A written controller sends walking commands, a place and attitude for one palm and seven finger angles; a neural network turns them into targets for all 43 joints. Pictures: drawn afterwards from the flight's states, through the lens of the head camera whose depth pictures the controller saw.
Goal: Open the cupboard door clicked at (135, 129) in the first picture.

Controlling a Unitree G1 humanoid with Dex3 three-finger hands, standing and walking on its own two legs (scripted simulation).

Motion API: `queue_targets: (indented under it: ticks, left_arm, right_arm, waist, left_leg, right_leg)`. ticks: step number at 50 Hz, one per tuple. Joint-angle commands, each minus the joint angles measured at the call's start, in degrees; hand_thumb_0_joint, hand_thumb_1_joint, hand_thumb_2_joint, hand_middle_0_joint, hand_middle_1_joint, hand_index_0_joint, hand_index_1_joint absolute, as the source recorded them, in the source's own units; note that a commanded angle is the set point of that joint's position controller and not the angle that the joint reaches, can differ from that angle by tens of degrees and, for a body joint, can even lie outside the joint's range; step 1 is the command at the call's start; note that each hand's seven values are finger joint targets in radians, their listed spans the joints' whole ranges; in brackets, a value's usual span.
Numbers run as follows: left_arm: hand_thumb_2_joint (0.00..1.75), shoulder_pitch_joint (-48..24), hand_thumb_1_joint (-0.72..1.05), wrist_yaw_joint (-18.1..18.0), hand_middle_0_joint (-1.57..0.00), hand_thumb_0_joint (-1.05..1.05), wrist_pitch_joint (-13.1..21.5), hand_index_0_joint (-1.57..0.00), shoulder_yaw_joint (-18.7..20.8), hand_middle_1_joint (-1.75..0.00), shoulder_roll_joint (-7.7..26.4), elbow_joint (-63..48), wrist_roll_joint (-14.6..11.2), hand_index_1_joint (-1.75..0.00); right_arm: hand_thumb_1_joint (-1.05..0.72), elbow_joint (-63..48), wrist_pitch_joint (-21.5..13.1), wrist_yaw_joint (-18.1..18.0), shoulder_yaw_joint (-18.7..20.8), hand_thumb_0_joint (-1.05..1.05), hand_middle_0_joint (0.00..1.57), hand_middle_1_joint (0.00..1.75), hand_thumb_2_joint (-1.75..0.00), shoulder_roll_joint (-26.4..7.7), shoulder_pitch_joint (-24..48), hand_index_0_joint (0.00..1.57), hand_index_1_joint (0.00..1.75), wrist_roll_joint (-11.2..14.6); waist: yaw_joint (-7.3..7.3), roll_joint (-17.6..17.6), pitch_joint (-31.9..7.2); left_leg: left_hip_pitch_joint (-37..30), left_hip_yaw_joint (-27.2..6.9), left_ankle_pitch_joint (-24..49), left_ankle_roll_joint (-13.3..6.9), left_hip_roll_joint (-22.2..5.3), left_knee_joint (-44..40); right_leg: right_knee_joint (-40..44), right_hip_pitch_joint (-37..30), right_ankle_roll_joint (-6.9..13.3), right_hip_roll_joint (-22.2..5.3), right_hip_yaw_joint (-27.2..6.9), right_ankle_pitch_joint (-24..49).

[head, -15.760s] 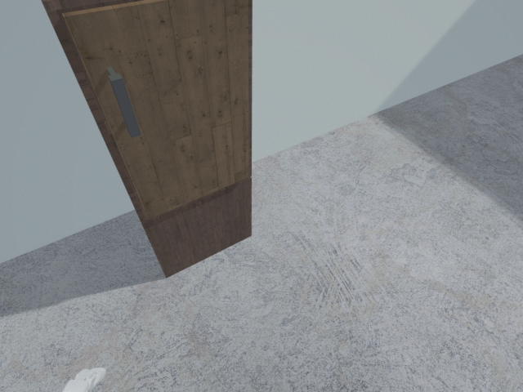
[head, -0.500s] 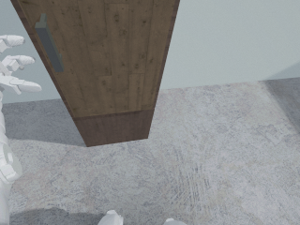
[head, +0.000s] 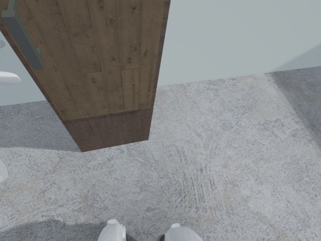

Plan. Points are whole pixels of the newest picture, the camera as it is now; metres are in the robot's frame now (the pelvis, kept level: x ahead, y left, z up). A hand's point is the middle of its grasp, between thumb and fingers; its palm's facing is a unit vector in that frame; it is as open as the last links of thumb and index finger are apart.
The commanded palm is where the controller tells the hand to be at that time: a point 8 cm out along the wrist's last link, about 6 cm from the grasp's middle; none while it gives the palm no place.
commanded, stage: move the hooked fingers beside the handle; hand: left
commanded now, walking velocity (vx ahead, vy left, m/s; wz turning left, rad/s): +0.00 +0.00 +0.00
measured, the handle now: (26, 37) +0.57 +0.27 +0.12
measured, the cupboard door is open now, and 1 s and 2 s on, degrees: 0 0 0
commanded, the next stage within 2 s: slide the fingers in behind the handle in 0.14 s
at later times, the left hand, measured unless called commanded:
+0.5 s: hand (2, 56) +0.51 +0.30 +0.13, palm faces +0.13 -0.99 +0.01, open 14.0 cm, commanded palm +0.48 +0.34 +0.12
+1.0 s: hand (19, 57) +0.50 +0.27 +0.13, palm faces +0.13 -0.99 +0.00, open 14.0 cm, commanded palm +0.49 +0.31 +0.12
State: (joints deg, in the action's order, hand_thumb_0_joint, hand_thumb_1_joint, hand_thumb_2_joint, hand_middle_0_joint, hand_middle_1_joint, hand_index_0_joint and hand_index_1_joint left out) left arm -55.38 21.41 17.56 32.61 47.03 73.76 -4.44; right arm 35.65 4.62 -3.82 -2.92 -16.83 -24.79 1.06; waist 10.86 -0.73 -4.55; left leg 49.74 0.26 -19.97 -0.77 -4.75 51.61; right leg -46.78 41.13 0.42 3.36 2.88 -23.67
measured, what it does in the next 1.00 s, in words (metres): stands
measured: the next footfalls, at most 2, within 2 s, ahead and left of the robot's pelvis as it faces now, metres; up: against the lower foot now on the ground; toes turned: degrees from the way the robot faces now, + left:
none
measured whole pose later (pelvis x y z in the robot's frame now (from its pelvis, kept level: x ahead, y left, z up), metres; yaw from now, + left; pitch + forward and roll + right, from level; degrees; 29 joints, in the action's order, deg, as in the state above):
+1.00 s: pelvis +0.01 +0.00 +0.00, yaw +1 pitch +17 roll -4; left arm -53.5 16.6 15.9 25.3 36.9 69.0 -6.0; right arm 36.3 4.8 -2.4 -1.9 -15.9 -23.9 0.6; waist 9.2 -1.3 -5.3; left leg 47.3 0.0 -20.6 -1.0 -3.7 50.9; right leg -45.9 38.3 0.2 2.5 3.1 -24.5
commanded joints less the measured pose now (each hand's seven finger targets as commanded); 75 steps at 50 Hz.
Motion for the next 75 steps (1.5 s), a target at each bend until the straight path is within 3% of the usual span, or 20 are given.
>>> queue_targets:
  ticks: [1, 4, 8, 12, 15, 17, 22, 29, 34, 37, 40, 42, 45, 49, 57, 61, 64, 67, 72, 75]
  left_arm:
    - [0.3, -21.6, -0.5, 2.48, -0.3, 0.0, -0.01, -0.3, -2.02, -1.2, 18.08, -7.24, -1.04, -1.2]
    - [0.3, -22.6, -0.5, 3.67, -0.3, 0.0, -0.85, -0.3, -1.93, -1.2, 18.24, -8.84, -1.83, -1.2]
    - [0.3, -24.89, -0.5, 3.0, -0.3, 0.0, 2.39, -0.3, 1.31, -1.2, 20.08, -15.02, -3.13, -1.2]
    - [0.3, -23.57, -0.5, 2.15, -0.3, 0.0, 2.57, -0.3, 2.03, -1.2, 19.99, -14.24, -2.84, -1.2]
    - [0.3, -21.44, -0.5, 1.98, -0.3, 0.0, 0.46, -0.3, -1.48, -1.2, 16.13, -12.13, -1.98, -1.2]
    - [0.3, -21.17, -0.5, 1.66, -0.3, 0.0, 0.24, -0.3, -1.61, -1.2, 15.43, -14.52, -2.05, -1.2]
    - [0.3, -24.42, -0.5, 0.05, -0.3, 0.0, 1.17, -0.3, -3.99, -1.2, 9.99, -18.25, -3.55, -1.2]
    - [0.3, -19.75, -0.5, -2.81, -0.3, 0.0, 1.39, -0.3, -2.33, -1.2, 9.55, -19.15, -2.63, -1.2]
    - [0.3, -19.6, -0.5, -3.84, -0.3, 0.0, 0.44, -0.3, -2.71, -1.2, 8.78, -17.38, -2.5, -1.2]
    - [0.3, -22.13, -0.5, -4.39, -0.3, 0.0, 1.92, -0.3, -2.8, -1.2, 8.47, -20.66, -2.56, -1.2]
    - [0.3, -21.74, -0.5, -4.69, -0.3, 0.0, 2.7, -0.3, -2.06, -1.2, 9.4, -18.99, -2.51, -1.2]
    - [0.3, -22.09, -0.5, -4.5, -0.3, 0.0, 2.66, -0.3, -4.94, -1.2, 5.43, -17.84, -2.62, -1.2]
    - [0.3, -23.35, -0.5, -4.42, -0.3, 0.0, 1.92, -0.3, -5.44, -1.2, 6.01, -16.27, -2.11, -1.2]
    - [0.3, -26.46, -0.5, -5.05, -0.3, 0.0, 2.11, -0.3, -7.68, -1.2, 2.7, -16.92, -2.64, -1.2]
    - [0.3, -25.77, -0.5, -8.14, -0.3, 0.0, 2.85, -0.3, -4.31, -1.2, 6.37, -16.84, -1.31, -1.2]
    - [0.3, -24.97, -0.5, -8.86, -0.3, 0.0, 2.0, -0.3, -5.4, -1.2, 5.16, -15.55, -0.68, -1.2]
    - [0.3, -25.15, -0.5, -9.3, -0.3, 0.0, 2.31, -0.3, -2.9, -1.2, 8.57, -15.46, -0.49, -1.2]
    - [0.3, -26.18, -0.5, -9.22, -0.3, 0.0, 3.15, -0.3, -4.64, -1.2, 5.88, -17.7, -0.74, -1.2]
    - [0.3, -25.41, -0.5, -8.73, -0.3, 0.0, 2.3, -0.3, -6.58, -1.2, 3.1, -15.58, -1.05, -1.2]
    - [0.3, -26.22, -0.5, -8.72, -0.3, 0.0, 2.12, -0.3, -6.23, -1.2, 3.44, -16.31, -1.18, -1.2]
  right_arm:
    - [-0.9, -3.26, -0.4, -1.05, 3.62, 0.0, 0.2, 0.3, -0.9, -11.09, -8.23, 0.2, 0.3, 0.5]
    - [-0.9, -3.17, -0.39, -1.41, 3.62, 0.0, 0.2, 0.3, -0.9, -11.19, -8.98, 0.2, 0.3, 0.36]
    - [-0.9, -2.73, -0.49, -1.14, 4.17, 0.0, 0.2, 0.3, -0.9, -11.33, -9.65, 0.2, 0.3, -0.27]
    - [-0.9, -2.45, -0.33, -0.73, 4.31, 0.0, 0.2, 0.3, -0.9, -11.21, -9.71, 0.2, 0.3, -0.26]
    - [-0.9, -2.74, 0.02, -0.41, 4.1, 0.0, 0.2, 0.3, -0.9, -10.77, -9.09, 0.2, 0.3, -0.06]
    - [-0.9, -3.16, 0.09, -0.36, 4.24, 0.0, 0.2, 0.3, -0.9, -10.82, -9.27, 0.2, 0.3, -0.29]
    - [-0.9, -2.79, -0.24, -0.05, 4.53, 0.0, 0.2, 0.3, -0.9, -10.41, -8.96, 0.2, 0.3, -0.58]
    - [-0.9, -3.24, -0.18, 0.95, 4.8, 0.0, 0.2, 0.3, -0.9, -9.96, -8.41, 0.2, 0.3, -0.8]
    - [-0.9, -3.77, 0.15, 1.07, 4.71, 0.0, 0.2, 0.3, -0.9, -9.89, -7.67, 0.2, 0.3, -0.48]
    - [-0.9, -3.77, -0.12, 1.08, 4.79, 0.0, 0.2, 0.3, -0.9, -9.81, -7.66, 0.2, 0.3, -0.68]
    - [-0.9, -3.31, -0.14, 0.97, 4.73, 0.0, 0.2, 0.3, -0.9, -9.87, -7.53, 0.2, 0.3, -0.6]
    - [-0.9, -3.3, -0.33, 1.08, 4.63, 0.0, 0.2, 0.3, -0.9, -9.54, -7.43, 0.2, 0.3, -0.57]
    - [-0.9, -2.59, -0.45, 0.75, 4.76, 0.0, 0.2, 0.3, -0.9, -9.85, -7.5, 0.2, 0.3, -0.51]
    - [-0.9, -1.85, -0.99, 0.75, 4.74, 0.0, 0.2, 0.3, -0.9, -9.61, -7.57, 0.2, 0.3, -0.67]
    - [-0.9, -1.69, -1.71, 1.22, 4.71, 0.0, 0.2, 0.3, -0.9, -9.79, -8.5, 0.2, 0.3, -1.12]
    - [-0.9, -2.47, -1.49, 1.43, 4.67, 0.0, 0.2, 0.3, -0.9, -9.44, -8.05, 0.2, 0.3, -0.88]
    - [-0.9, -2.61, -1.39, 1.23, 4.68, 0.0, 0.2, 0.3, -0.9, -9.62, -8.44, 0.2, 0.3, -0.82]
    - [-0.9, -2.54, -1.71, 1.5, 4.75, 0.0, 0.2, 0.3, -0.9, -9.21, -8.36, 0.2, 0.3, -0.95]
    - [-0.9, -2.18, -1.61, 1.43, 4.85, 0.0, 0.2, 0.3, -0.9, -9.08, -8.8, 0.2, 0.3, -0.75]
    - [-0.9, -1.67, -1.71, 1.44, 5.07, 0.0, 0.2, 0.3, -0.9, -9.29, -9.17, 0.2, 0.3, -0.93]
  waist:
    - [-0.64, -9.54, -20.57]
    - [-0.72, -9.95, -22.01]
    - [-1.3, -11.45, -28.08]
    - [-1.62, -11.84, -26.83]
    - [-1.37, -12.16, -23.89]
    - [-2.08, -13.18, -25.34]
    - [-0.65, -12.55, -24.68]
    - [-2.9, -12.12, -27.46]
    - [-2.38, -8.65, -23.67]
    - [-2.14, -10.31, -25.17]
    - [-1.94, -8.13, -25.07]
    - [-1.17, -8.29, -23.05]
    - [-0.96, -9.57, -22.87]
    - [-0.2, -10.75, -22.86]
    - [-1.38, -8.76, -26.04]
    - [-1.23, -8.41, -23.77]
    - [-1.41, -6.55, -24.41]
    - [-1.03, -8.9, -24.9]
    - [-0.14, -7.12, -23.16]
    - [-0.36, -8.72, -24.9]
  left_leg:
    - [-21.99, -2.34, 12.32, -2.26, 2.39, -4.42]
    - [-23.65, -2.53, 14.98, -2.29, 2.29, -3.98]
    - [-28.99, -3.34, 19.53, -1.89, 1.93, -3.06]
    - [-29.0, -3.34, 20.95, -1.91, 2.09, -3.02]
    - [-28.6, -3.26, 19.65, -1.8, 2.1, -3.52]
    - [-30.76, -3.66, 21.69, -1.62, 2.03, -3.77]
    - [-34.05, -4.61, 23.18, -1.28, 1.54, -4.0]
    - [-34.97, -4.35, 27.98, -0.81, 1.62, -3.85]
    - [-31.04, -3.47, 24.19, -1.24, 1.92, -4.44]
    - [-32.52, -3.59, 24.7, -1.27, 2.07, -4.31]
    - [-31.19, -3.58, 22.7, -1.3, 1.95, -4.36]
    - [-30.67, -3.43, 20.87, -1.44, 2.17, -4.56]
    - [-30.22, -3.85, 17.94, -1.32, 2.1, -4.87]
    - [-32.03, -4.68, 17.38, -1.07, 1.86, -5.04]
    - [-29.16, -3.78, 17.84, -1.51, 2.34, -4.33]
    - [-26.54, -2.71, 15.62, -1.68, 2.59, -4.63]
    - [-24.68, -2.44, 15.89, -1.94, 2.63, -4.41]
    - [-26.33, -2.05, 16.52, -1.91, 2.75, -4.06]
    - [-25.57, -1.98, 16.36, -2.04, 2.72, -4.16]
    - [-28.04, -2.6, 17.4, -1.76, 2.39, -4.15]
  right_leg:
    - [7.29, -1.17, -0.56, 0.83, -2.04, 13.65]
    - [7.06, -0.78, -0.45, 0.98, -1.83, 15.49]
    - [5.97, -0.48, -0.16, 1.47, -1.48, 17.41]
    - [5.68, -0.92, 0.02, 1.57, -1.27, 18.66]
    - [6.33, 0.8, -0.13, 1.43, -0.89, 17.25]
    - [6.07, 0.59, 0.25, 1.5, -0.57, 17.88]
    - [6.29, 2.89, 0.39, 1.68, 0.13, 17.32]
    - [5.19, -0.09, 0.39, 1.41, 0.27, 20.77]
    - [5.78, -1.7, 0.14, 1.28, -0.09, 20.88]
    - [5.55, -1.97, 0.34, 1.36, -0.36, 21.2]
    - [5.59, -2.44, 0.12, 1.31, -0.64, 20.34]
    - [6.04, -1.43, 0.22, 1.27, -0.49, 18.99]
    - [6.45, 0.02, 0.19, 0.97, -0.7, 16.17]
    - [6.54, 2.11, 0.39, 1.0, -0.25, 14.3]
    - [5.75, -2.12, 0.24, 0.94, -1.06, 16.66]
    - [6.23, -2.69, -0.16, 0.85, -1.41, 16.52]
    - [6.08, -4.99, -0.28, 0.83, -1.98, 18.23]
    - [6.18, -4.3, -0.24, 0.88, -2.07, 18.79]
    - [6.39, -3.97, -0.31, 0.97, -1.97, 19.22]
    - [6.33, -2.38, -0.21, 0.97, -1.66, 18.58]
